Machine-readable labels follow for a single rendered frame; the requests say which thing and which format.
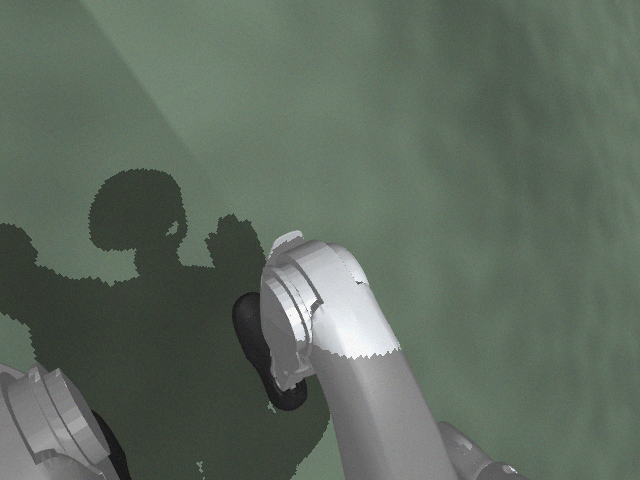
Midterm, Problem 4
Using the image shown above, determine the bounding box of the right robot arm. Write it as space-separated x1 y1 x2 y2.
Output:
476 462 530 480

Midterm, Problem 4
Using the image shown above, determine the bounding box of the right robot hand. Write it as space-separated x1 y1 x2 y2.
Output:
437 421 494 480

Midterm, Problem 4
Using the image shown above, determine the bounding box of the left robot foot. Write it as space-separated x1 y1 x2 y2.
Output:
90 409 132 480

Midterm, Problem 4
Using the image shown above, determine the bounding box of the right robot foot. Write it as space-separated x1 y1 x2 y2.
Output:
232 292 307 411

